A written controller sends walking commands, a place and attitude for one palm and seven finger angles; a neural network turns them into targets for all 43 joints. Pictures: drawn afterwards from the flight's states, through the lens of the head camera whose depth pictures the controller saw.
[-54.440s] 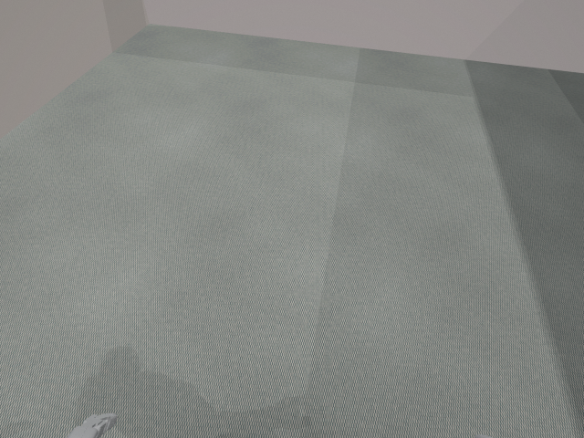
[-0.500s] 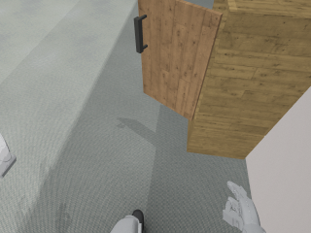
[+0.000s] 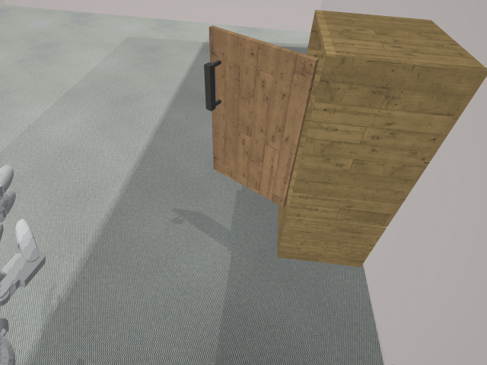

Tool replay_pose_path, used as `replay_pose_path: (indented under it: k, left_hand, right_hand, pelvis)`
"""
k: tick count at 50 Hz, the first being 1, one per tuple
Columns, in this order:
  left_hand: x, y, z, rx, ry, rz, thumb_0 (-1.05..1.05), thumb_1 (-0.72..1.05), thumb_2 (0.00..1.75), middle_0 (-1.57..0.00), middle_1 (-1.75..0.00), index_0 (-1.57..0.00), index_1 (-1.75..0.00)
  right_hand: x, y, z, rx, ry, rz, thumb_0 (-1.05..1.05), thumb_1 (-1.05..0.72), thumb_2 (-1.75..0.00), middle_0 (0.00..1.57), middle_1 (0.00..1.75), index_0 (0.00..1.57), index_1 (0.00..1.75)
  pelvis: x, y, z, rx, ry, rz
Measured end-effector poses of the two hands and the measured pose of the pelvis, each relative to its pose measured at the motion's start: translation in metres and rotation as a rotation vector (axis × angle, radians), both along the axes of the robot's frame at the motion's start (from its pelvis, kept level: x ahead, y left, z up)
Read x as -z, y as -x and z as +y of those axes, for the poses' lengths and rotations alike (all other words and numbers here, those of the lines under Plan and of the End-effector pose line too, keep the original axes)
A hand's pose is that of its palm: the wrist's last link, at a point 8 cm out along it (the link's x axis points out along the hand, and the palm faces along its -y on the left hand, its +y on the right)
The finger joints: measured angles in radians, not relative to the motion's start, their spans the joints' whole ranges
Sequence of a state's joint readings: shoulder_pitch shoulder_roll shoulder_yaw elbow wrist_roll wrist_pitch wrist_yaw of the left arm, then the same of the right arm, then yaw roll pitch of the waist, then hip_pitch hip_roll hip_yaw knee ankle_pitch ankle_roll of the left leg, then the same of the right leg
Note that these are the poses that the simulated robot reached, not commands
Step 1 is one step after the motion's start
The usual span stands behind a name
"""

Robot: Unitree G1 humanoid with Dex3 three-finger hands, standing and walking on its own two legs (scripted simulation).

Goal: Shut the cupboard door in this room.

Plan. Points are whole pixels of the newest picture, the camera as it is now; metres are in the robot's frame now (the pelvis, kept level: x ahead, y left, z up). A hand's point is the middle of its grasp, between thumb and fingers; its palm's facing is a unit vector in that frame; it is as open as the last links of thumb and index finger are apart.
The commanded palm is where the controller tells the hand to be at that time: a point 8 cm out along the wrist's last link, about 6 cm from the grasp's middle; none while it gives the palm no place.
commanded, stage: stop stepping back and stand still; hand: left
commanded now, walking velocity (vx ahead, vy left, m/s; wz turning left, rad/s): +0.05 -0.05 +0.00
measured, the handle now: (214, 85) +0.95 +0.19 +0.00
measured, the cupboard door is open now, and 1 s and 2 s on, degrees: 60 60 60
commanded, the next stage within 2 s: let the arm hang, fingers relaxed in 0.34 s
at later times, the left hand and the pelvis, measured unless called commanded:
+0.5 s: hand (54, 288) +0.19 +0.28 +0.09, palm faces +0.36 -0.83 -0.43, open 7.4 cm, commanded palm none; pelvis -0.02 +0.01 +0.00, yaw -1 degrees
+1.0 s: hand out of the picture -0.04 +0.26 -0.16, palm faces +0.00 -0.95 -0.30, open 7.3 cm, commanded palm none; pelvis -0.05 +0.02 +0.01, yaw +0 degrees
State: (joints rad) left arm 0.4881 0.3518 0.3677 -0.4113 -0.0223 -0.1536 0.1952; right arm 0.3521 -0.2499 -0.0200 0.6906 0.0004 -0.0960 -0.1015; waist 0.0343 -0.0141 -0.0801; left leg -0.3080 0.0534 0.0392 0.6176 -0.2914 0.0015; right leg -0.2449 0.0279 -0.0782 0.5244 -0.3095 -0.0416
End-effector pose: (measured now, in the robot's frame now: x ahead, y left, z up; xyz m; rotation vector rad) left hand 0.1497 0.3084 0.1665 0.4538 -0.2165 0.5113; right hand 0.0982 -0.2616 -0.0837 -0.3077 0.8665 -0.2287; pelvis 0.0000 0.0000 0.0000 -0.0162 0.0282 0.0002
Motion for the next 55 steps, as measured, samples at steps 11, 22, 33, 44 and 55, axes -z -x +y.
replay_pose_path:
  k: [11,22,33,44,55]
  left_hand:
    - [-0.039,-0.009,-0.018,0.189,-0.166,-0.047,0.02,0.88,0.89,-0.21,-0.31,-0.21,-0.3]
    - [0.0,0.016,0.004,0.025,-0.015,0.056,0.02,0.88,0.89,-0.21,-0.31,-0.21,-0.3]
    - [0.265,0.067,-0.052,0.169,0.411,1.156,0.01,0.9,0.89,-0.2,-0.3,-0.2,-0.3]
    - [0.305,0.171,-0.039,0.002,0.558,1.434,0.0,0.95,0.89,-0.21,-0.3,-0.21,-0.3]
    - [0.276,0.194,0.015,-0.151,0.459,1.485,0.01,0.91,0.89,-0.21,-0.3,-0.2,-0.3]
  right_hand:
    - [-0.013,-0.012,0.048,0.006,-0.149,-0.194,0.02,-0.9,-0.9,0.2,0.3,0.2,0.3]
    - [-0.001,-0.006,0.028,-0.014,-0.096,-0.093,0.01,-0.9,-0.9,0.2,0.3,0.2,0.3]
    - [0.023,0.023,0.009,-0.031,-0.066,0.104,0.01,-0.9,-0.9,0.2,0.3,0.2,0.3]
    - [0.027,0.104,0.016,0.025,-0.057,0.39,0.01,-0.9,-0.9,0.2,0.3,0.2,0.3]
    - [0.043,0.12,0.023,0.055,-0.115,0.421,0.01,-0.9,-0.9,0.2,0.3,0.2,0.3]
  pelvis:
    - [-0.002,0.021,0.004,0.04,-0.011,-0.038]
    - [-0.001,0.018,0.007,0.029,-0.002,-0.031]
    - [0.006,0.041,0.019,0.017,-0.025,-0.038]
    - [-0.005,0.051,0.017,-0.002,0.0,-0.065]
    - [-0.01,0.052,0.026,0.01,-0.009,-0.071]
